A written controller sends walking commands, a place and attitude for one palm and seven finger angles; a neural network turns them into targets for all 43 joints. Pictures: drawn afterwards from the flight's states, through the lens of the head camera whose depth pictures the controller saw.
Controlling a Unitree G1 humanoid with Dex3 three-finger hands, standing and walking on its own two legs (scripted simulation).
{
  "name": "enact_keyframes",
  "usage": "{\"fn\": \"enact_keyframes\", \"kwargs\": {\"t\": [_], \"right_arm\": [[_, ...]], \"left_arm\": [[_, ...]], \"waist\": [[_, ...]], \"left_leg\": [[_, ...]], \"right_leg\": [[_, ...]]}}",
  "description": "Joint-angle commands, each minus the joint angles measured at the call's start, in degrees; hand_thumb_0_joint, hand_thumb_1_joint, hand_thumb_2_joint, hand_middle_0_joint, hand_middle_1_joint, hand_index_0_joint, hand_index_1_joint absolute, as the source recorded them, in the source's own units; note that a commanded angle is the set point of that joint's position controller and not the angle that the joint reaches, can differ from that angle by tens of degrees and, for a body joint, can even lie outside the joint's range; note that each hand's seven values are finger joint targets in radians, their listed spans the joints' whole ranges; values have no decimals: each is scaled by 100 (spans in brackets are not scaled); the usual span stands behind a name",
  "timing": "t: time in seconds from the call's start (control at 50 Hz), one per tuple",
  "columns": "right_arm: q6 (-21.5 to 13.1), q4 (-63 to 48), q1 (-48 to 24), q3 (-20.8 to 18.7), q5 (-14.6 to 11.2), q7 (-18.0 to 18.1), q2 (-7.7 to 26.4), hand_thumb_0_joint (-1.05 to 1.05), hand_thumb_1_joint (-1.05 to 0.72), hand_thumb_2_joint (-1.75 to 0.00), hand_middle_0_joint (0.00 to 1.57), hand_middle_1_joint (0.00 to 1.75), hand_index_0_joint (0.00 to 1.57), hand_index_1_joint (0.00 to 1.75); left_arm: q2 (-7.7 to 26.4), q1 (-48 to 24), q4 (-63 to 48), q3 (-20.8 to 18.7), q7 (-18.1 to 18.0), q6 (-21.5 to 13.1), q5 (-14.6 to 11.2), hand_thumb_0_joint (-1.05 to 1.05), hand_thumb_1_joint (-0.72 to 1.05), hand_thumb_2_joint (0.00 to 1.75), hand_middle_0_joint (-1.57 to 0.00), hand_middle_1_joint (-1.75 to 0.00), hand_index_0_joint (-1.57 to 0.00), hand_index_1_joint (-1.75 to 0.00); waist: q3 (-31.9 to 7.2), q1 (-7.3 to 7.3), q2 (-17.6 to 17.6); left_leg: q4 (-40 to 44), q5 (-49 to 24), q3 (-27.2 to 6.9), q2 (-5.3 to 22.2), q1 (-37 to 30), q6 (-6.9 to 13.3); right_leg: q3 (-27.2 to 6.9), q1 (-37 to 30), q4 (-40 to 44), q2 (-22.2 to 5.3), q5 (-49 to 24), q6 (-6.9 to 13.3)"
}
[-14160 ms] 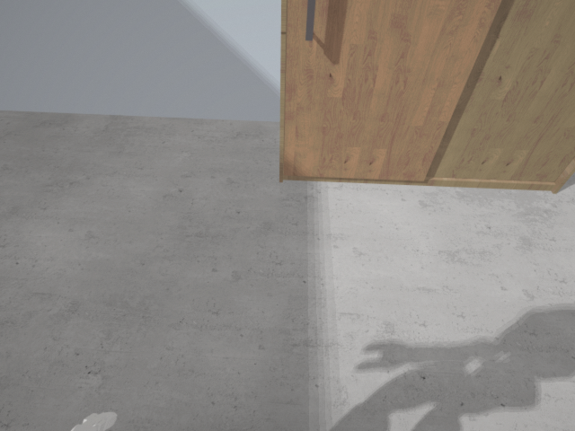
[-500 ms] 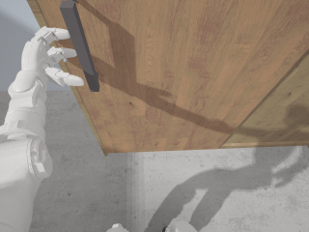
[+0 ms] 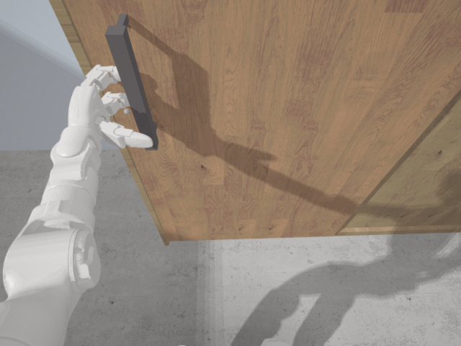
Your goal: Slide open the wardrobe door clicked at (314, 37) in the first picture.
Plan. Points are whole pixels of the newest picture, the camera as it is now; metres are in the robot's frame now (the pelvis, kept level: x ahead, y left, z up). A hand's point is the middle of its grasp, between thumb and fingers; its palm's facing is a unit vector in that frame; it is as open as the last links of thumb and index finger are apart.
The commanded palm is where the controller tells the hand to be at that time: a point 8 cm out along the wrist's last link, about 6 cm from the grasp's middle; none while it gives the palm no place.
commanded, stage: slide the fingers in behind the handle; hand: left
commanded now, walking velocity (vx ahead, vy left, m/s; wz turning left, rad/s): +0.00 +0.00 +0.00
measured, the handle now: (139, 91) +0.54 +0.14 +0.13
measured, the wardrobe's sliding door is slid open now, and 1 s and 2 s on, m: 0.00 0.00 0.00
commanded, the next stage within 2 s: grip the handle and tug to test in 1.32 s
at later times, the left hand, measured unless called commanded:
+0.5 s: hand (134, 112) +0.48 +0.14 +0.13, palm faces -0.03 -1.00 -0.03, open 14.0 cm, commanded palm +0.46 +0.19 +0.13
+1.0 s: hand (138, 113) +0.47 +0.13 +0.14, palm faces -0.02 -1.00 -0.01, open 14.2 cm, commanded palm +0.45 +0.18 +0.13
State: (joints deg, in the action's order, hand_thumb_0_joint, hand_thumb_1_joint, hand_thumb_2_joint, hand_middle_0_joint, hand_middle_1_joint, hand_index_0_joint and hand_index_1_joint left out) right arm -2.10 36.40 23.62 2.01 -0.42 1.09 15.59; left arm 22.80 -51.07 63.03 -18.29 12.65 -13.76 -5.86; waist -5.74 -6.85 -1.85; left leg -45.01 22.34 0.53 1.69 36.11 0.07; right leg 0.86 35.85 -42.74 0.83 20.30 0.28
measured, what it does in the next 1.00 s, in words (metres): stands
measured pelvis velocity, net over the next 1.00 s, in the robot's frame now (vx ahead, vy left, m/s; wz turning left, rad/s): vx -0.01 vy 0.00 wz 0.00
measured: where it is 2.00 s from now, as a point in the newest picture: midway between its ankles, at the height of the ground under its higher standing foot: outside the picture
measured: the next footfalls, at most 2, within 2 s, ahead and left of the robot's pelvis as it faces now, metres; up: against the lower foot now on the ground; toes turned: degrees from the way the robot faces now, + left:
none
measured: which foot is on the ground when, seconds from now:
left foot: down 0.00-1.00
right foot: down 0.00-1.00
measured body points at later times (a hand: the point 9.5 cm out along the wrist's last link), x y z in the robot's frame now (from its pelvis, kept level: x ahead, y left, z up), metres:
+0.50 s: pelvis +0.00 -0.01 +0.00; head +0.06 -0.01 +0.45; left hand +0.47 +0.20 +0.14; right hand +0.03 -0.28 -0.11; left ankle -0.01 +0.12 -0.71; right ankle +0.00 -0.12 -0.71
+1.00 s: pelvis -0.01 +0.00 +0.00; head +0.05 -0.01 +0.45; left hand +0.47 +0.19 +0.14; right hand +0.03 -0.26 -0.11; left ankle -0.01 +0.12 -0.71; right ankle +0.00 -0.12 -0.71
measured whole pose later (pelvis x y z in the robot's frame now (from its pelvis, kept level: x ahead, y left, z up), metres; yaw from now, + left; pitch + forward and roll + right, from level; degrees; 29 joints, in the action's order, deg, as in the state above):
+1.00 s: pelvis -0.01 +0.00 +0.00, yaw +0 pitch +11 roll -1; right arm -2.7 37.8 22.9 1.4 -0.7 1.2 15.3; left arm 19.1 -50.1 61.9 -15.8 8.0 -15.0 -6.0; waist -5.0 -6.2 -1.6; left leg -42.7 20.7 1.0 1.6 33.1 -0.1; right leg 0.4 33.4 -41.4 0.8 19.1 0.5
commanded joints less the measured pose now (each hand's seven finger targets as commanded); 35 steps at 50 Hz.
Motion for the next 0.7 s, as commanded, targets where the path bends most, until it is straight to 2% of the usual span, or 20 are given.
{"fn": "enact_keyframes", "kwargs": {"t": [0.0,0.04,0.08,0.14,0.2,0.24,0.26,0.3,0.34,0.36,0.4,0.42,0.44,0.5,0.52,0.54,0.56,0.58,0.64,0.68], "right_arm": [[-151,-417,584,-348,16,67,893,0,-90,-90,20,30,20,30],[-149,-415,552,-348,10,91,879,0,-90,-90,20,30,20,30],[-166,-450,511,-348,8,70,837,0,-90,-90,20,30,20,30],[-143,-396,498,-349,-11,96,860,0,-90,-90,20,30,20,30],[-129,-419,440,-335,-32,103,853,0,-90,-90,20,30,20,30],[-141,-428,412,-332,-30,122,841,0,-90,-90,20,30,20,30],[-143,-401,434,-330,-26,130,856,0,-90,-90,20,30,20,30],[-147,-395,423,-321,-27,141,847,0,-90,-90,20,30,20,30],[-170,-394,414,-313,-25,135,838,0,-90,-90,20,30,20,30],[-173,-363,436,-326,-22,140,847,0,-90,-90,20,30,20,30],[-195,-377,407,-334,-30,122,815,0,-90,-90,20,30,20,30],[-207,-378,440,-342,-22,131,824,0,-90,-90,20,30,20,30],[-216,-341,424,-353,-21,117,819,0,-90,-90,20,30,20,30],[-202,-323,432,-357,-22,111,849,0,-90,-90,20,30,20,30],[-195,-337,453,-361,-22,130,873,0,-90,-90,20,30,20,30],[-199,-342,408,-350,-21,122,851,0,-90,-90,20,30,20,30],[-197,-339,435,-360,-19,114,845,0,-90,-90,20,30,20,30],[-199,-379,395,-342,-14,97,820,0,-90,-90,20,30,20,30],[-202,-378,402,-354,-1,77,813,0,-90,-90,20,30,20,30],[-200,-410,386,-370,-12,66,811,0,-90,-90,20,30,20,30]], "left_arm": [[1422,-2789,-1426,-266,-202,-382,-60,0,-50,30,-30,-120,-30,-120],[1468,-2871,-1474,-281,-244,-422,-41,0,-50,30,-30,-120,-30,-120],[1163,-2798,-1666,-56,-217,-448,-45,0,-50,30,-30,-120,-30,-120],[1236,-2632,-1353,-132,-165,-386,-97,0,-50,30,-30,-120,-30,-120],[1090,-2598,-1211,-16,-86,-275,-119,0,-50,30,-30,-120,-30,-120],[1084,-2744,-1322,10,-88,-309,-137,0,-50,30,-30,-120,-30,-120],[1279,-2746,-1296,-148,-103,-324,-126,0,-50,30,-30,-120,-30,-120],[1257,-2883,-1306,-92,-101,-348,-147,0,-50,30,-30,-120,-30,-120],[1206,-2947,-1406,-50,-107,-424,-159,0,-50,30,-30,-120,-30,-120],[1292,-2894,-1339,-122,-117,-448,-132,0,-50,30,-30,-120,-30,-120],[996,-2937,-1458,120,-107,-484,-134,0,-50,30,-30,-120,-30,-120],[1007,-2956,-1468,97,-122,-514,-138,0,-50,30,-30,-120,-30,-120],[936,-2926,-1467,137,-133,-510,-142,0,-50,30,-30,-120,-30,-120],[987,-2810,-1253,24,-186,-417,-180,0,-50,30,-30,-120,-30,-120],[1228,-2774,-1255,-178,-226,-429,-176,0,-50,30,-30,-120,-30,-120],[1178,-2821,-1316,-128,-247,-427,-161,0,-50,30,-30,-120,-30,-120],[1252,-2700,-1315,-228,-288,-434,-132,0,-50,30,-30,-120,-30,-120],[1164,-2653,-1413,-140,-308,-454,-100,0,-50,30,-30,-120,-30,-120],[1174,-2559,-1459,-161,-379,-526,-54,0,-50,30,-30,-120,-30,-120],[1002,-2459,-1466,-85,-367,-511,-94,0,-50,30,-30,-120,-30,-120]], "waist": [[-2104,-8,-29],[-2164,-21,-65],[-2359,9,-312],[-2137,-38,103],[-1933,-26,-13],[-2008,-45,-54],[-2008,-10,-20],[-1985,-78,121],[-2070,-62,-96],[-2115,-44,-9],[-2228,-75,-207],[-2239,-74,-134],[-2296,-72,-306],[-2176,-65,98],[-2186,-11,202],[-2201,-3,21],[-2228,57,100],[-2202,84,-119],[-2166,88,62],[-2094,72,106]], "left_leg": [[442,-1988,-134,-96,-1303,138],[430,-2037,-107,-122,-1319,154],[422,-2228,-81,-132,-1529,132],[430,-2063,-55,-128,-1316,167],[503,-1766,5,-166,-1167,170],[488,-1756,9,-188,-1195,189],[495,-1686,2,-186,-1129,185],[508,-1604,6,-189,-1054,201],[489,-1665,-6,-204,-1150,195],[482,-1674,-28,-189,-1164,186],[484,-1701,-21,-198,-1312,175],[461,-1817,-42,-189,-1350,183],[454,-1826,-46,-184,-1443,161],[521,-1617,-21,-186,-1208,178],[522,-1632,-23,-191,-1133,191],[544,-1608,1,-206,-1137,181],[557,-1653,-9,-199,-1131,176],[569,-1685,12,-206,-1166,168],[559,-1723,6,-191,-1172,178],[584,-1679,47,-191,-1178,177]], "right_leg": [[31,-1070,369,139,-2270,128],[-7,-1183,359,133,-2415,125],[-12,-1226,340,120,-2553,132],[-23,-1309,407,129,-2588,109],[-44,-1315,476,100,-2460,121],[-68,-1350,491,91,-2470,111],[-77,-1388,490,85,-2425,116],[-113,-1435,519,81,-2438,97],[-112,-1402,492,83,-2441,108],[-97,-1408,470,86,-2420,116],[-95,-1330,479,85,-2391,115],[-66,-1333,448,94,-2446,126],[-70,-1254,453,96,-2418,118],[-73,-1370,520,94,-2334,97],[-65,-1469,494,92,-2362,103],[-99,-1479,504,81,-2386,95],[-78,-1528,484,85,-2411,107],[-86,-1502,481,83,-2419,118],[-69,-1518,477,103,-2442,119],[-81,-1530,525,104,-2454,112]]}}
